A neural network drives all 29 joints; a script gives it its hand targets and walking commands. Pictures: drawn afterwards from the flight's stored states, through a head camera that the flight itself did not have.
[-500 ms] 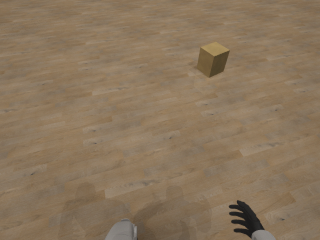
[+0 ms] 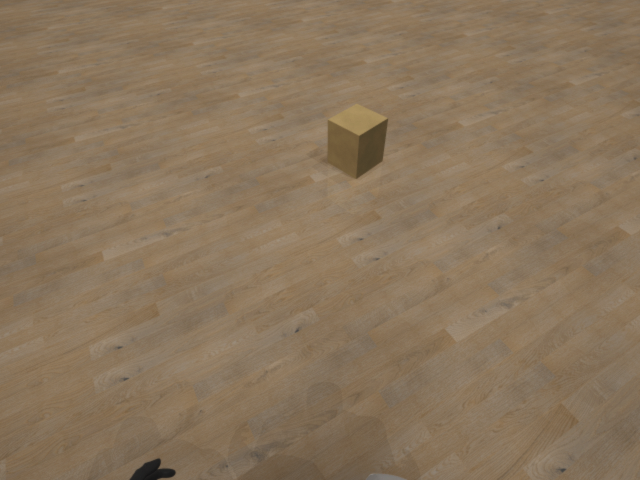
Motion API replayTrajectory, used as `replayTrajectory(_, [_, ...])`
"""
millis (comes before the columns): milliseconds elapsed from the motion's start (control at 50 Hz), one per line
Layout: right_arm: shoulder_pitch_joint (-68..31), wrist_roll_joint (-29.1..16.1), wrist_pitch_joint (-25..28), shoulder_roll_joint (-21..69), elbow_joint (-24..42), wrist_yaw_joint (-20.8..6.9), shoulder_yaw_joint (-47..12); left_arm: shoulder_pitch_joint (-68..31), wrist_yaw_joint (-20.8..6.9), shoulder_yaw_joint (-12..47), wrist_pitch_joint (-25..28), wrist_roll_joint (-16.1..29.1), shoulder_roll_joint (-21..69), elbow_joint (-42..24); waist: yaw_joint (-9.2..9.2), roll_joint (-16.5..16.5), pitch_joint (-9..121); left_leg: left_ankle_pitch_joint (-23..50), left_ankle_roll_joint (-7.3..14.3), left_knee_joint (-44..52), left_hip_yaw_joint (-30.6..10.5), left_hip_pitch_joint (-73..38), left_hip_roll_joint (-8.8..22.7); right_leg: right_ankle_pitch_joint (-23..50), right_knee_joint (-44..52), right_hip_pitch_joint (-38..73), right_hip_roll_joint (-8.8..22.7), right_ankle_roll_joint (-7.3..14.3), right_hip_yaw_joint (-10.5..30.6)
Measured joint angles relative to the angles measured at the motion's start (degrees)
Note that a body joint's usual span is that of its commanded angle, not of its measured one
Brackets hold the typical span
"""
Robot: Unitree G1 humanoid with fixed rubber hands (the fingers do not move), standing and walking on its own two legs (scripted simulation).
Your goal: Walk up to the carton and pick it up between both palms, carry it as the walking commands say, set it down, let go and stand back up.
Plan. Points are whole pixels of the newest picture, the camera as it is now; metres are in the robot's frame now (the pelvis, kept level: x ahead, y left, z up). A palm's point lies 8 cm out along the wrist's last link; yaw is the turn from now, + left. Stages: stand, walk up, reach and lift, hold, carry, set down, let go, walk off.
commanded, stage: walk up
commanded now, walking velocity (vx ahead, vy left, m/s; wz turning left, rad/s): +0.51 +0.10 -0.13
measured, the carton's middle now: (356, 141) +1.71 -0.15 -0.62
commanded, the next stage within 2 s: none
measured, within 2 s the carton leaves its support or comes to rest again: neither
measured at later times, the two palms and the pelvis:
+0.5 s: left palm (134, 396) +0.26 +0.30 -0.12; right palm (459, 350) +0.32 -0.21 -0.09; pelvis +0.21 +0.06 +0.00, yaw -4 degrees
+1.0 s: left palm (198, 282) +0.46 +0.24 -0.10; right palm (460, 251) +0.53 -0.26 -0.09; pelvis +0.41 -0.01 +0.01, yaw -1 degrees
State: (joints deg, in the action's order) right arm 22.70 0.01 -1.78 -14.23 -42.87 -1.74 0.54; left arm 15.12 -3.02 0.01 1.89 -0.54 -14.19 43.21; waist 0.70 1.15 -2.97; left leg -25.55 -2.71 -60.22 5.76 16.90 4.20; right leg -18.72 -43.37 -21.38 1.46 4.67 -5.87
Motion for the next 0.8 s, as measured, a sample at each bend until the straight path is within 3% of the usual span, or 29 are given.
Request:
replayTrajectory(60, [-2.72, 0.0, -0.01, -0.03, 0.06, -0.15, 0.0, 2.27, 0.49, 0.02, 0.02, 0.0, 0.01, 0.4, -0.06, -0.07, -0.08, 1.74, -0.01, -5.99, -1.47, 4.75, -0.23, -0.19, 3.98, 3.92, -0.01, 0.34, -0.77])
replayTrajectory(200, [-10.23, 0.0, -0.01, -0.04, 0.07, -0.49, 0.0, 7.19, 1.23, 0.02, 0.53, 0.0, 0.02, 0.56, -0.06, -0.1, -0.49, 5.62, -0.01, -4.0, -2.05, 12.08, 0.23, -0.84, 11.6, 12.31, -0.02, -0.67, -0.9])
replayTrajectory(300, [-14.28, -0.01, -0.02, -0.06, 0.09, -0.77, -0.01, 8.37, 1.27, 0.03, 0.02, 0.0, 0.04, 0.81, 0.61, -0.16, -0.67, 6.4, -0.01, 9.62, -1.79, 12.04, 0.5, -3.15, 14.17, 17.12, -0.2, -1.82, -0.95])
replayTrajectory(380, [-15.52, -0.01, 0.36, -0.07, 0.1, -0.77, 0.0, 8.89, 1.26, 0.03, -0.76, 0.0, 0.05, 0.94, 0.72, -0.18, 0.3, 6.49, -0.01, 23.37, 0.95, 7.29, 0.48, -7.04, 13.49, 19.82, -0.54, -3.43, -0.86])
replayTrajectory(420, [-15.57, -0.01, 1.51, -0.05, 0.06, -0.24, 0.04, 9.01, 1.27, 0.03, -1.32, -0.01, 0.05, 1.08, 0.78, -0.08, 1.5, 14.55, 1.4, 23.9, 2.37, 6.96, 1.25, -10.23, 4.46, 16.13, -0.52, -3.75, 1.37])
replayTrajectory(500, [-11.51, 0.0, 1.84, -0.04, 0.0, 1.5, 0.03, 6.76, 1.04, 0.02, -2.21, 0.0, 0.03, 0.98, 0.76, 0.87, 2.9, 9.25, 3.51, 20.03, 6.14, 6.03, 2.66, -7.67, -20.49, 1.36, -0.51, -3.99, 7.04])
replayTrajectory(560, [-5.97, 0.0, 1.82, -0.03, -0.64, 1.54, 0.01, 3.58, 0.19, 0.03, -2.31, 0.0, 0.01, 0.93, 0.63, 0.93, 2.83, 7.81, 3.5, 21.86, 6.95, 2.99, 2.7, -2.94, -23.36, -6.08, 0.27, -5.06, 7.28])
replayTrajectory(640, [-0.38, 0.0, 1.83, -0.01, -1.35, 1.51, 0.0, 0.75, -0.76, 0.04, -2.44, 0.0, -0.03, 0.9, 0.0, 0.99, 1.51, 6.97, 2.35, 25.81, 7.58, -2.74, 2.74, -0.1, -13.57, -9.48, 1.05, -6.33, 6.39])
replayTrajectory(740, [3.07, 0.0, 1.83, 0.0, -1.35, 1.12, 0.03, -0.1, -1.5, 0.03, -2.4, 0.0, -0.03, 0.92, -0.45, 0.78, 0.03, 3.77, -0.13, 27.08, 7.37, -9.4, 3.47, 2.3, 2.52, -3.51, 1.04, -6.51, 1.74])
replayTrajectory(760, [3.45, 0.0, 1.83, 0.0, -1.36, 1.04, 0.04, -0.11, -1.5, 0.03, -2.18, 0.01, -0.05, 0.9, -0.42, 0.88, 0.19, 2.21, -0.52, 25.58, 6.93, -9.72, 3.54, 1.71, 5.28, -1.26, 1.07, -6.1, 1.35])
replayTrajectory(800, [2.34, 0.0, 1.08, 0.01, -1.42, 0.83, 0.12, -0.15, -1.36, 0.02, -1.33, 0.0, 0.24, 0.96, -0.33, 0.22, -0.06, -0.96, -0.53, 16.53, 3.39, -6.98, 3.62, 3.69, 3.72, -0.82, 0.84, -3.23, 0.2])
